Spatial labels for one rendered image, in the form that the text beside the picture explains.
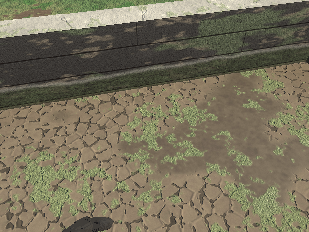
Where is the left robot hand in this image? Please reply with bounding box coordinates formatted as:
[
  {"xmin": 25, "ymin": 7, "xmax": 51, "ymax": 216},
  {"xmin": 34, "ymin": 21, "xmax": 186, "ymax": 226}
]
[{"xmin": 62, "ymin": 216, "xmax": 113, "ymax": 232}]

